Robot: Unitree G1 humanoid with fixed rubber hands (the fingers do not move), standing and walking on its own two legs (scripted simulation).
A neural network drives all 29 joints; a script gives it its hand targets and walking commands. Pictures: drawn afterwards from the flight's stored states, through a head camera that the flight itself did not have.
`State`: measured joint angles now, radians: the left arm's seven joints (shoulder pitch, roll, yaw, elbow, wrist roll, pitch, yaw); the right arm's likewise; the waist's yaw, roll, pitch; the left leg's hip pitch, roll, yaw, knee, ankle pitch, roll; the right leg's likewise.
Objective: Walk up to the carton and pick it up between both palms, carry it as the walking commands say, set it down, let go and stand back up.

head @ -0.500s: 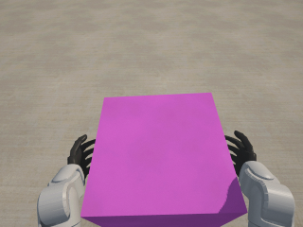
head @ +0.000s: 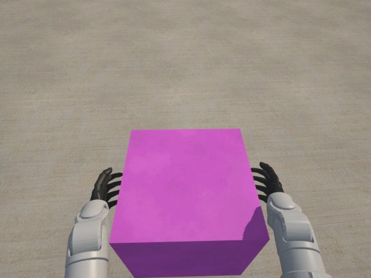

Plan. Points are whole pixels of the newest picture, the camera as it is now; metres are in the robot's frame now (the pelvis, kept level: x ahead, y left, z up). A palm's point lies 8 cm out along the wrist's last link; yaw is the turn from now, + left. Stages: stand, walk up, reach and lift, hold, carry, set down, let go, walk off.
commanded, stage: set down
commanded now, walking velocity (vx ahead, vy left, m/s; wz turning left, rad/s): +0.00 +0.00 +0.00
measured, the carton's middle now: (187, 203) +0.32 +0.02 -0.11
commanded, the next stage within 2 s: none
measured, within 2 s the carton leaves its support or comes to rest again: neither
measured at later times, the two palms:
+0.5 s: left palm (111, 205) +0.29 +0.22 -0.07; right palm (257, 201) +0.31 -0.16 -0.07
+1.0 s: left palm (113, 207) +0.32 +0.23 -0.14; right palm (242, 200) +0.34 -0.14 -0.14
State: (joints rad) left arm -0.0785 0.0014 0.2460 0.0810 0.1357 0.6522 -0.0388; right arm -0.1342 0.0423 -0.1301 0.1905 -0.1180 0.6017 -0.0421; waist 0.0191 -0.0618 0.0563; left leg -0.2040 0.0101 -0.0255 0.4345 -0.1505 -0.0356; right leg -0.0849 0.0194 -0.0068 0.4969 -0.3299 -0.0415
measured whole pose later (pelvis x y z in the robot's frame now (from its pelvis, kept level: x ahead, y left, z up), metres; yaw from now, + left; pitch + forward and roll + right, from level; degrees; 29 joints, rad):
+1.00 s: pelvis -0.06 +0.02 -0.07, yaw -3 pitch +32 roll -2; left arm -0.56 -0.07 0.54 0.37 0.20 0.27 -0.07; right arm -0.64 0.05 -0.41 0.51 -0.16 0.23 0.01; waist 0.05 -0.03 -0.08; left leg -1.26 0.02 -0.04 0.83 -0.14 -0.02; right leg -1.16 0.05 0.01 0.93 -0.34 -0.02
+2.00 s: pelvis -0.09 +0.03 -0.21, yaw -5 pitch +49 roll -2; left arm -0.85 0.05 0.52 0.38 0.10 0.35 0.05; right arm -1.03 -0.08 -0.34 0.53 -0.17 0.34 -0.03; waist 0.05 -0.03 -0.06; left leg -1.97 0.02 -0.04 1.40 -0.29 -0.02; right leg -1.87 0.07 0.02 1.52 -0.51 0.00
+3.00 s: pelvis -0.10 +0.03 -0.33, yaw -5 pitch +46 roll -1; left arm -1.29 0.23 0.51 0.72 0.04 0.27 0.02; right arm -1.43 -0.31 -0.25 0.86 -0.06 0.29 -0.04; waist 0.08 0.00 0.21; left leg -2.27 0.00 -0.04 1.84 -0.37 -0.02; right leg -2.15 0.08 0.02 1.97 -0.63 0.01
